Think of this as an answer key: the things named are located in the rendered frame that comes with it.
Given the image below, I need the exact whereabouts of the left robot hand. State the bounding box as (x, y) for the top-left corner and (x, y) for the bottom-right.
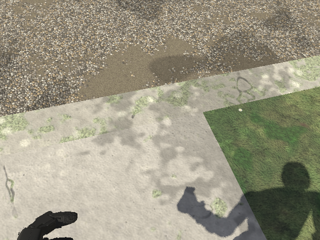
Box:
(17, 211), (78, 240)

